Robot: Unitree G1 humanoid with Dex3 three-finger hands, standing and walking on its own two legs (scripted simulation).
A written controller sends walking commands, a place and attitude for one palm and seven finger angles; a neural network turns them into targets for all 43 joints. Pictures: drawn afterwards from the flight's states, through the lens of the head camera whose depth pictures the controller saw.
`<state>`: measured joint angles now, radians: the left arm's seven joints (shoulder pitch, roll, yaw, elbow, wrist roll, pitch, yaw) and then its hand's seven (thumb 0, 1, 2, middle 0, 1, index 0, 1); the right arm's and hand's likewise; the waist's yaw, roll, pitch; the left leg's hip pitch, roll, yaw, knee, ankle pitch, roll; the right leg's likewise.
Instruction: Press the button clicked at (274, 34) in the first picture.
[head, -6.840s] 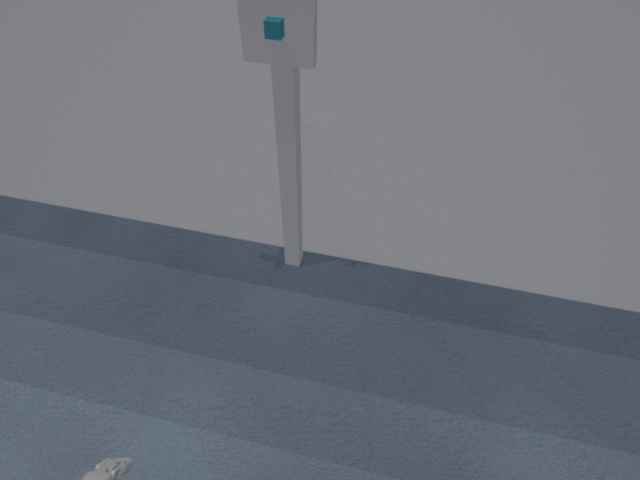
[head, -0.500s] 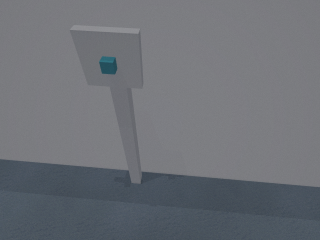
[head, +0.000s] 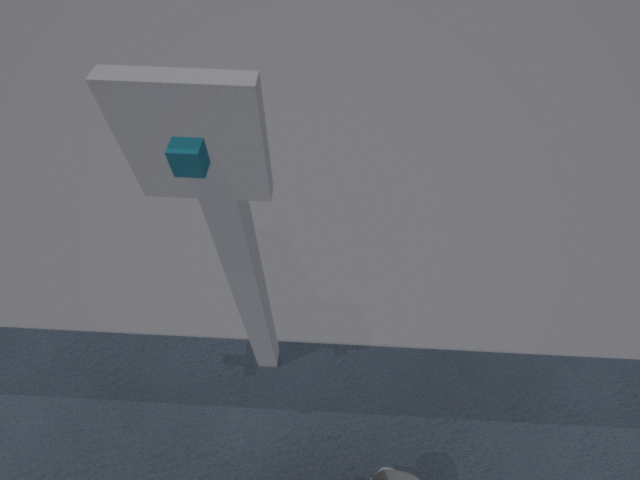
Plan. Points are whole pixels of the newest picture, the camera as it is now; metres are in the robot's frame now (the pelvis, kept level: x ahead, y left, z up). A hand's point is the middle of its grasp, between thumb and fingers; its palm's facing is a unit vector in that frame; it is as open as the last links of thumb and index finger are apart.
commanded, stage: come to a stop and stand still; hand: left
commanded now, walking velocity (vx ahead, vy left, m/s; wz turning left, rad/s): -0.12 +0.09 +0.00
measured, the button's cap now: (189, 155) +0.45 +0.18 +0.15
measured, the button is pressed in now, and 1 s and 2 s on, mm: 0 0 0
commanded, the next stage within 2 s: look again from close up in 0.72 s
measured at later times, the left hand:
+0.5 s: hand out of the picture +0.00 +0.19 -0.18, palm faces +0.08 -0.98 -0.19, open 7.3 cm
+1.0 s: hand out of the picture -0.06 +0.13 -0.18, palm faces -0.01 -0.98 -0.19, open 7.3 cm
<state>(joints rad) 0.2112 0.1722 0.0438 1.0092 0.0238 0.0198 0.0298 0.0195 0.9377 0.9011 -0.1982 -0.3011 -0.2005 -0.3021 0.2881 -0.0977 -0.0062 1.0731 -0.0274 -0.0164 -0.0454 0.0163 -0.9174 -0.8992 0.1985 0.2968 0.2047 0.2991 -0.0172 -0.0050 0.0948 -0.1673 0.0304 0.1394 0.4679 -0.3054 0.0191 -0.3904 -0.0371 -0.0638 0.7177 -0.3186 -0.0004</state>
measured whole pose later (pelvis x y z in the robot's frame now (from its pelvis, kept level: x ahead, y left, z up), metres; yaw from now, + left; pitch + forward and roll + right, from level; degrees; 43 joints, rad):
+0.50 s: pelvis -0.05 +0.00 -0.01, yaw +0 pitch -2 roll +0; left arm 0.24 0.20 0.05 0.99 0.02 0.04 0.03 0.01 0.91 0.90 -0.20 -0.30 -0.20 -0.30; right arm 0.22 -0.16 -0.03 0.99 -0.02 0.01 -0.01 0.00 -0.91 -0.90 0.19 0.30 0.20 0.30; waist 0.02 -0.06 0.02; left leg -0.23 0.00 0.05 0.55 -0.29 0.02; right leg -0.37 -0.03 -0.06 0.64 -0.32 -0.02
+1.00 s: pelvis -0.05 -0.03 -0.01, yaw +0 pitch +1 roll -1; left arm 0.34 0.09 -0.02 1.09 0.03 -0.04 0.05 0.02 0.92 0.90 -0.20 -0.30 -0.20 -0.30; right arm 0.33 -0.15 0.00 1.07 -0.02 0.00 -0.01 0.01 -0.91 -0.90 0.20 0.30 0.20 0.30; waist -0.03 0.06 0.03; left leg -0.30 0.03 0.05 0.64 -0.35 0.01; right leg -0.20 0.06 -0.06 0.50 -0.32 -0.06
